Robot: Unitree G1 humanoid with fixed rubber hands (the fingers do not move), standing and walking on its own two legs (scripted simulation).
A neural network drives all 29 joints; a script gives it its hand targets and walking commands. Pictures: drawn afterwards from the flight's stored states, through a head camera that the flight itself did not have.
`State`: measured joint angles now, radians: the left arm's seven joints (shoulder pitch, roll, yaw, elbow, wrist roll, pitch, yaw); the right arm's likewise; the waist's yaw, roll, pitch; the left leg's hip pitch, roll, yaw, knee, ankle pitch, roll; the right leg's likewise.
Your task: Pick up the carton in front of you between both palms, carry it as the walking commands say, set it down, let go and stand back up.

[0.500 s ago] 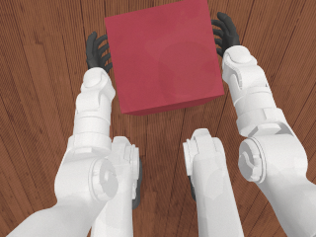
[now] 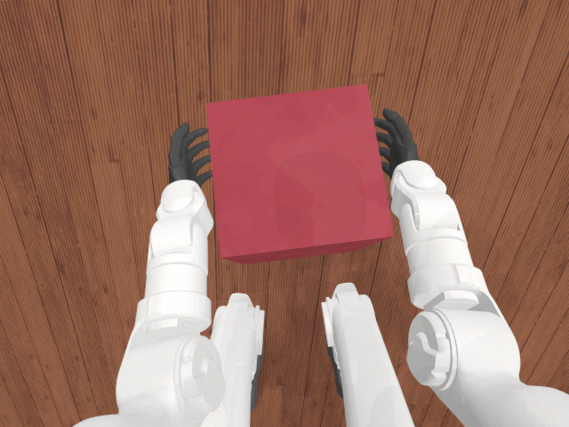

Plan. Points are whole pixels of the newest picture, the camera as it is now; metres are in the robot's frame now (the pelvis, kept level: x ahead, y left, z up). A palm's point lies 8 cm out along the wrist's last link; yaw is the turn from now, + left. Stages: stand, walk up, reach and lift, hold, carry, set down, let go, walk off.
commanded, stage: reach and lift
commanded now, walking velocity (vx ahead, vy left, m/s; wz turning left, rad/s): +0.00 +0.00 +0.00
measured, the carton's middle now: (294, 191) +0.45 -0.03 -0.13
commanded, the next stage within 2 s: hold in 2.00 s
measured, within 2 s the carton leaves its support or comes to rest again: neither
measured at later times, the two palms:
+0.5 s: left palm (119, 156) +0.41 +0.13 +0.12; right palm (455, 141) +0.40 -0.17 +0.11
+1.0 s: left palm out of the picture +0.38 +0.14 +0.26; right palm out of the picture +0.37 -0.16 +0.25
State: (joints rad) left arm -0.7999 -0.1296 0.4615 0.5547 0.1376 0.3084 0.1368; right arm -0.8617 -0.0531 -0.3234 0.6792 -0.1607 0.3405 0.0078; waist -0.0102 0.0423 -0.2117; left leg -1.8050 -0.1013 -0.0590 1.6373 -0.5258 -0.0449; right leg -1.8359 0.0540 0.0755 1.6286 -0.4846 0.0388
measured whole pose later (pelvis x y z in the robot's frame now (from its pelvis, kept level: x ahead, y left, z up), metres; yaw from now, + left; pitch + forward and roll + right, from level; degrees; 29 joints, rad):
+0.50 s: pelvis +0.05 +0.00 +0.14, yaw -1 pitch +24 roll +0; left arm -0.48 -0.16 0.39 0.58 0.18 0.29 0.08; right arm -0.49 0.08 -0.32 0.59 -0.21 0.33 -0.02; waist 0.00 0.03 -0.21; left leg -1.07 -0.07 -0.09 1.11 -0.45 -0.02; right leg -1.10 0.05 0.07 1.10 -0.42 0.01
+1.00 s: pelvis +0.08 +0.00 +0.23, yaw -1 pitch +0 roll +0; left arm -0.28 -0.16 0.27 0.41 0.24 0.53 0.03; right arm -0.25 0.15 -0.24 0.37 -0.25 0.57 -0.02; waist -0.01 0.01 -0.08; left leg -0.24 -0.04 -0.10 0.50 -0.26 0.00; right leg -0.26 0.02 0.08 0.48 -0.22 0.01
